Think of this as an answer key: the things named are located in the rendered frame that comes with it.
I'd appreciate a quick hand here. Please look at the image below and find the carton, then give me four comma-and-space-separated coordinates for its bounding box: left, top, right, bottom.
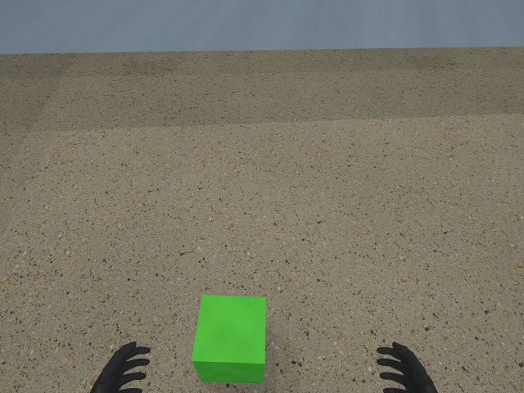
192, 295, 266, 383

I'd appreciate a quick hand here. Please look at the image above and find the robot left hand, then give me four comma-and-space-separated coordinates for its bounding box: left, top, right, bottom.
90, 341, 151, 393

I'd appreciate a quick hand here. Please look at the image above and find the robot right hand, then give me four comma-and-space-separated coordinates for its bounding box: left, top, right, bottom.
377, 342, 438, 393

